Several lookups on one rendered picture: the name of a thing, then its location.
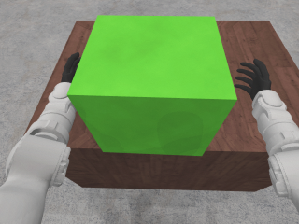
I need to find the robot left forearm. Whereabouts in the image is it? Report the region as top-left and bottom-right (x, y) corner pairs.
(5, 82), (77, 179)

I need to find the pedestal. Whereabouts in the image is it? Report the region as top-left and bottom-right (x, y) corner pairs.
(23, 21), (299, 192)

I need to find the left robot hand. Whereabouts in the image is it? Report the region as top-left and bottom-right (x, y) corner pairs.
(61, 52), (81, 83)

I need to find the carton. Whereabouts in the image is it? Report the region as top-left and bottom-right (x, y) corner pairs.
(67, 15), (237, 156)

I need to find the robot left upper arm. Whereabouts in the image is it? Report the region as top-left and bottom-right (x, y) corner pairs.
(0, 134), (71, 224)

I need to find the robot right upper arm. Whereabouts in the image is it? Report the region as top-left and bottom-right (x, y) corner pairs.
(268, 149), (299, 214)

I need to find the right robot hand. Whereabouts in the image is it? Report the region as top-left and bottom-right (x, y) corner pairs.
(234, 59), (272, 101)

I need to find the robot right forearm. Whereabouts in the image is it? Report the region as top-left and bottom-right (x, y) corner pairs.
(251, 90), (299, 157)

